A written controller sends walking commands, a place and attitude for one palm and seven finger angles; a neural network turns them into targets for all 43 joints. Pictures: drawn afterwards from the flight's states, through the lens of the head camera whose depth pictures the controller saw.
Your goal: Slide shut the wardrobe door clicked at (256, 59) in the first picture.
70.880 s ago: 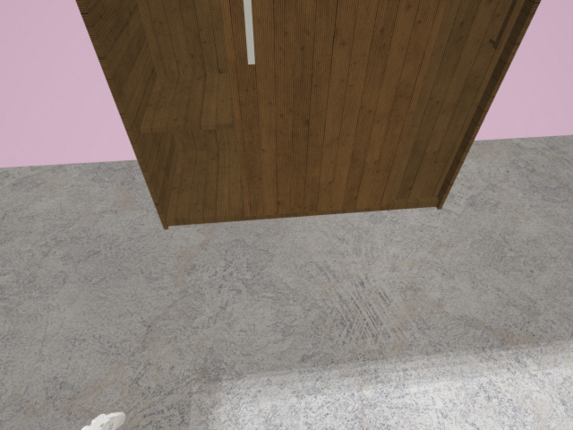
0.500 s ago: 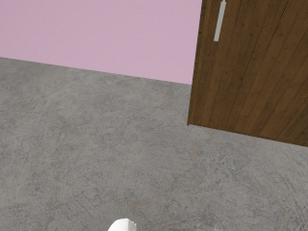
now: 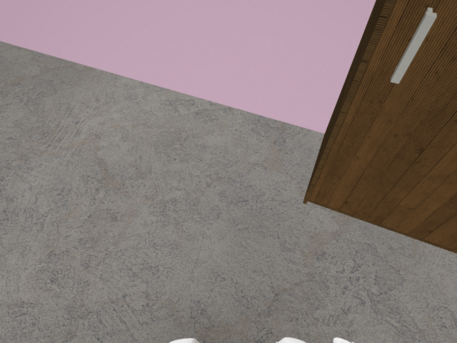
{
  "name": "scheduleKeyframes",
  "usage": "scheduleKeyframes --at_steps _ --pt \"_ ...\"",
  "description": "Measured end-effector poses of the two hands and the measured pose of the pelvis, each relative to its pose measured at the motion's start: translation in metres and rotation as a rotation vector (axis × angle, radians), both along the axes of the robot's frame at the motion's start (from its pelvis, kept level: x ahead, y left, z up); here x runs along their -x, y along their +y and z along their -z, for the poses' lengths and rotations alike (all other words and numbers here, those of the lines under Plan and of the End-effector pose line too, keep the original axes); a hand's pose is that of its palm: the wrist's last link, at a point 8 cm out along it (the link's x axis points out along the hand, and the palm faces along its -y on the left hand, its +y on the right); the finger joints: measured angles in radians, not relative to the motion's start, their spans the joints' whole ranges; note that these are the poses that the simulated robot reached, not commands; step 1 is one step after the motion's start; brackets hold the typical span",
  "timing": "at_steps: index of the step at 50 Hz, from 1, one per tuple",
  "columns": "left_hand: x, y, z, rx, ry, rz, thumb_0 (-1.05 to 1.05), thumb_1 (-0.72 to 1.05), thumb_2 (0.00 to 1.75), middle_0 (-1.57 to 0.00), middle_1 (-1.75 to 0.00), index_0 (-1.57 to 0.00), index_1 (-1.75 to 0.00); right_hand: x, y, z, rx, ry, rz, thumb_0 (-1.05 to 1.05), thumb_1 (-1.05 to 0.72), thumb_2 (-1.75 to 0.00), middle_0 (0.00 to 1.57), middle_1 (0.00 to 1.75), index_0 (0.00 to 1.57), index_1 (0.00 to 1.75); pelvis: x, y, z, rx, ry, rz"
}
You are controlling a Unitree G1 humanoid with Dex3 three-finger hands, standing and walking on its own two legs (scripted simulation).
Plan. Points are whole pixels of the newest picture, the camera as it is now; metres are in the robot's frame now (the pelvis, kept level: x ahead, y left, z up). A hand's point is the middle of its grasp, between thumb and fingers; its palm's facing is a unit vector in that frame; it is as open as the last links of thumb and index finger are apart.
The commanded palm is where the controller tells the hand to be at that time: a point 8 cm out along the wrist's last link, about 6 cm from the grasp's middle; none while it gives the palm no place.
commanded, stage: turn to face it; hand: right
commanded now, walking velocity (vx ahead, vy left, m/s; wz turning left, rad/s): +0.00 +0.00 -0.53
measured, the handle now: (411, 47) +0.80 -0.38 +0.11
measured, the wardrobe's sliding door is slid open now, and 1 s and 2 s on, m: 0.00 0.00 0.00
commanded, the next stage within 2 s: take the last steps up to it in 0.60 s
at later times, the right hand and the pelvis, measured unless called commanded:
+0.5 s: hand out of the picture +0.04 -0.27 -0.17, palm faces +0.26 +0.94 -0.21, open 7.3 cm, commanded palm none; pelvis +0.05 -0.06 +0.01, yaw -12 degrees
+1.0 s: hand out of the picture +0.01 -0.20 -0.15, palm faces +0.36 +0.91 -0.19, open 7.3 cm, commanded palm none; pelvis +0.07 -0.03 +0.01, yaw -20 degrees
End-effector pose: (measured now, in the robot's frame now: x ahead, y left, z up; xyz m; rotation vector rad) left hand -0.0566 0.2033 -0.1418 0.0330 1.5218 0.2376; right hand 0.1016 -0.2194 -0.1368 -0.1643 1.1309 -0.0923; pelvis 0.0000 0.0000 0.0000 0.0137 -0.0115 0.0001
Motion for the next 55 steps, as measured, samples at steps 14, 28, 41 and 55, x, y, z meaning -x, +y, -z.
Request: scheduleKeyframes --at_steps 14,28,41,55 --pt "-0.202 -0.017 -0.024 -0.132 -0.344 0.299 0.0 0.91 0.89 -0.2 -0.3 -0.19 -0.3 0.035 -0.068 0.03 -0.044 0.095 0.212 0.0 -0.92 -0.9 0.2 0.3 0.2 0.3 -0.04 -0.048 0.01 -0.021 -0.008 0.136" --pt "-0.229 -0.057 -0.032 -0.082 -0.319 0.395 0.0 0.92 0.89 -0.21 -0.3 -0.2 -0.3 0.082 -0.099 0.003 0.017 0.217 0.323 0.01 -0.91 -0.9 0.19 0.3 0.2 0.3 -0.047 -0.063 -0.01 -0.028 0.019 0.219" --pt "-0.193 -0.011 0.002 -0.02 -0.175 0.396 0.01 0.91 0.89 -0.21 -0.3 -0.2 -0.3 0.069 -0.046 -0.005 0.034 0.12 0.343 0.01 -0.91 -0.9 0.2 0.3 0.2 0.3 -0.048 -0.026 0.0 0.015 0.012 0.295" --pt "-0.248 -0.031 -0.015 -0.04 -0.162 0.516 0.01 0.91 0.89 -0.2 -0.3 -0.19 -0.3 0.14 -0.018 -0.004 -0.078 0.298 0.49 0.01 -0.92 -0.9 0.2 0.3 0.2 0.3 -0.083 -0.054 -0.01 0.017 0.011 0.376"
